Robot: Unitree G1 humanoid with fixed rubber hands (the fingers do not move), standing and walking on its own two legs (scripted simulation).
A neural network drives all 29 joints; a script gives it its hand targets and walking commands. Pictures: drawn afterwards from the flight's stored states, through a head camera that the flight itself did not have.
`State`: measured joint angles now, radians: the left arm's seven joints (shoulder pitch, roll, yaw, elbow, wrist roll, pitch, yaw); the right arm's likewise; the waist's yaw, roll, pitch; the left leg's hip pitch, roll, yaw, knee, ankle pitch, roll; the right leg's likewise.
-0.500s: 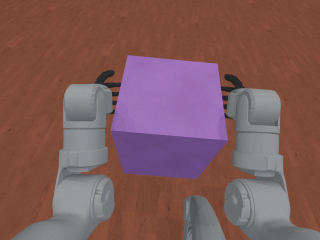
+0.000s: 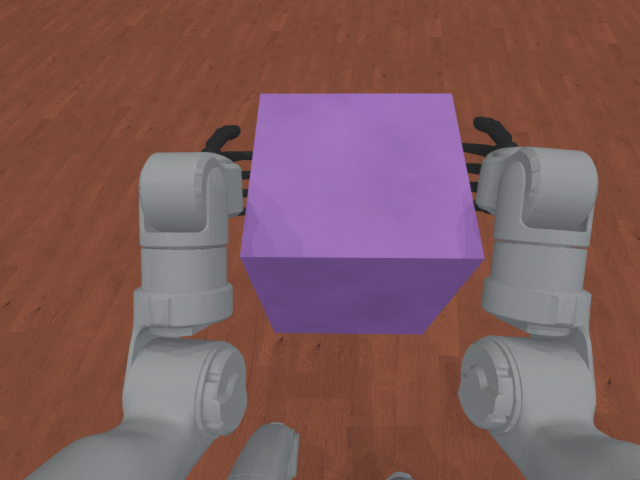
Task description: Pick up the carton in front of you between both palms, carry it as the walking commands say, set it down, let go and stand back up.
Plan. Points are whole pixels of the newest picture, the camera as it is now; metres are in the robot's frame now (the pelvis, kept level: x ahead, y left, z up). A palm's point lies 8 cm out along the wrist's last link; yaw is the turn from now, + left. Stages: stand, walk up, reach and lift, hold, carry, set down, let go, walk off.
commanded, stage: carry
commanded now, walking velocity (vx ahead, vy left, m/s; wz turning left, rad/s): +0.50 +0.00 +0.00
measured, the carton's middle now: (351, 229) +0.41 +0.00 +0.07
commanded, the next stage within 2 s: none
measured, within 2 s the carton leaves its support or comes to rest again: neither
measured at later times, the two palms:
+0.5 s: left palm (231, 67) +0.65 +0.18 +0.15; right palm (429, 59) +0.64 -0.10 +0.17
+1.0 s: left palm (290, 26) +0.88 +0.13 +0.10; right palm (441, 26) +0.88 -0.16 +0.10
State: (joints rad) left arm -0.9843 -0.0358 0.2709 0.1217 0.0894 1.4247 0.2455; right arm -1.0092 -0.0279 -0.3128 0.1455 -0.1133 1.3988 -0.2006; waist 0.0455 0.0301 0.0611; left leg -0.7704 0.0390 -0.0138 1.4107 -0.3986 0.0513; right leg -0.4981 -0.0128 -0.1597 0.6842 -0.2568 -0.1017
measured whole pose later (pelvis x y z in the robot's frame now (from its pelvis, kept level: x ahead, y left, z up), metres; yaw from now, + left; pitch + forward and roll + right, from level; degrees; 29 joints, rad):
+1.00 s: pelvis +0.57 +0.00 +0.03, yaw +0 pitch +5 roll +1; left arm -0.40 -0.20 0.19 -0.10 0.18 1.26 0.23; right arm -0.43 0.18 -0.22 -0.08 -0.15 1.20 -0.22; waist -0.02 0.02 -0.03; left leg -0.54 0.07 0.08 0.95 -0.34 -0.03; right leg -0.26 -0.03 -0.18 0.34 -0.18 -0.05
